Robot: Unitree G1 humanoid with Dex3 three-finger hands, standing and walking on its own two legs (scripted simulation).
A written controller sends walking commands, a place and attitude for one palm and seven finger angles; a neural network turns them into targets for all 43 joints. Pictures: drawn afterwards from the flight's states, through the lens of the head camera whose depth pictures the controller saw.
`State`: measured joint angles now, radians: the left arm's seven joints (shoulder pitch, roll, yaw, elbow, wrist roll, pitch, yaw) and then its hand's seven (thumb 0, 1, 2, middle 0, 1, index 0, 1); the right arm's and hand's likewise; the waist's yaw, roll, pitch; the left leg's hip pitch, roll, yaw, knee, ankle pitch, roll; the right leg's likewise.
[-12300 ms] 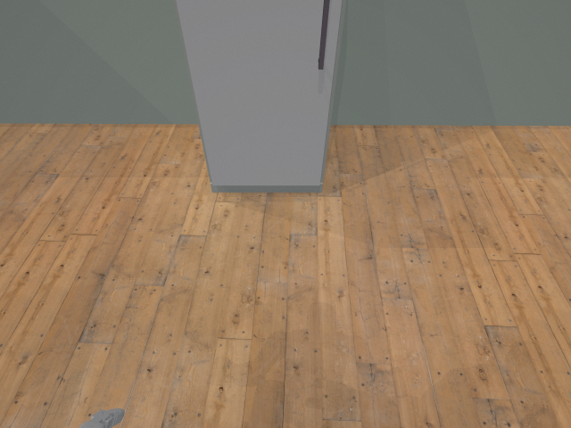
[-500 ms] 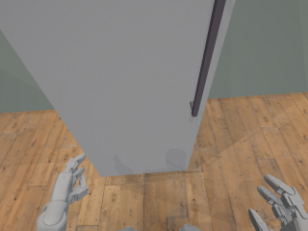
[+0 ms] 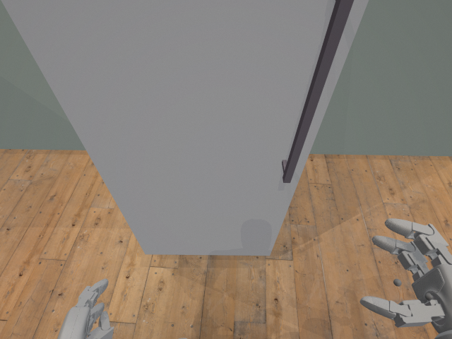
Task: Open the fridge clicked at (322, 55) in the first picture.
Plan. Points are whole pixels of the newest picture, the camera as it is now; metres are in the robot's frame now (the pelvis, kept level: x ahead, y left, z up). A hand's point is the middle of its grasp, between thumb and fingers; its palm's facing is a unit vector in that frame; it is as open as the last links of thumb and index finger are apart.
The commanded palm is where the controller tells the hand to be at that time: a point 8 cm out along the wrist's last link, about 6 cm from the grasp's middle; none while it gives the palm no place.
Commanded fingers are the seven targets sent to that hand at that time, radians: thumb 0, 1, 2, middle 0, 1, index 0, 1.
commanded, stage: raise the hand to about handle height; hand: right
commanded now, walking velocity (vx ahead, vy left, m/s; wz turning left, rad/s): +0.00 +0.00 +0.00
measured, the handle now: (305, 109) +0.49 -0.11 +0.15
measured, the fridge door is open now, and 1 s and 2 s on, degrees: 0 0 0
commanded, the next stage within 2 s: move the hooked fingers beside the handle in 1.06 s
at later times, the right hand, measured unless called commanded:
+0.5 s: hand out of the picture +0.26 -0.30 +0.14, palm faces +0.04 +1.00 -0.06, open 13.9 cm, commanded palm +0.24 -0.34 +0.15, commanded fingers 0.00 0.50 -0.30 0.30 1.20 0.30 1.20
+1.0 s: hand out of the picture +0.28 -0.29 +0.15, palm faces +0.04 +1.00 -0.05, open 14.0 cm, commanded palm +0.24 -0.33 +0.15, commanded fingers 0.00 0.50 -0.30 0.30 1.20 0.30 1.20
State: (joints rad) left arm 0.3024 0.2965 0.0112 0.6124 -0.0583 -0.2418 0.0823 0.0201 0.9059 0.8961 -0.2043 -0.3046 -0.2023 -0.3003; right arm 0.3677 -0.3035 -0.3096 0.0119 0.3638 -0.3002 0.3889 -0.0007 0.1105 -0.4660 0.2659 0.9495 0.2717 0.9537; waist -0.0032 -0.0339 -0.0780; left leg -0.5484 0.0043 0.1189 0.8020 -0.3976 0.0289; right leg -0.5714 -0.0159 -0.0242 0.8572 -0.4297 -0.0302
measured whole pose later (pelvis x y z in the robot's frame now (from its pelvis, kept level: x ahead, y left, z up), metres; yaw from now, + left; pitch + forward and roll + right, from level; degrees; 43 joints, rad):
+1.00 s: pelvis +0.00 -0.01 +0.03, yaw +0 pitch +2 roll +2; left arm 0.27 0.28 -0.06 0.59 -0.06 -0.24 0.11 0.02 0.90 0.90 -0.21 -0.30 -0.20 -0.30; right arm -0.02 -0.44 -0.45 0.23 0.35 -0.03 0.48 -0.01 0.50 -0.30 0.30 1.20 0.31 1.20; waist -0.02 -0.03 -0.03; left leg -0.31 0.01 0.10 0.57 -0.30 0.01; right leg -0.33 0.00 -0.04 0.63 -0.34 -0.05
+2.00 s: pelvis +0.01 +0.01 +0.02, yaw +1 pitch +4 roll +1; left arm 0.28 0.28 -0.04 0.61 -0.07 -0.18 0.11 0.02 0.91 0.90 -0.21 -0.30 -0.20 -0.30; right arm -0.23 -0.39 -0.35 0.41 0.29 -0.06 0.39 -0.01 0.50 -0.30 0.30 1.20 0.30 1.20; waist 0.01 -0.03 -0.04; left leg -0.37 0.00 0.10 0.62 -0.32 0.04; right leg -0.38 -0.01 -0.04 0.65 -0.34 -0.02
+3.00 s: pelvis +0.01 +0.00 +0.02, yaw +2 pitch +7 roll +1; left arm 0.34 0.27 -0.02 0.63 -0.07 -0.05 0.06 0.01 0.91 0.90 -0.20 -0.30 -0.20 -0.30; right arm -0.49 -0.35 -0.28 0.69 0.22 -0.19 0.25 -0.01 0.50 -0.30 0.30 1.20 0.30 1.20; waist 0.05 -0.03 -0.05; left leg -0.43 -0.01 0.07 0.62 -0.31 0.03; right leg -0.42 -0.02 -0.06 0.65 -0.35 -0.03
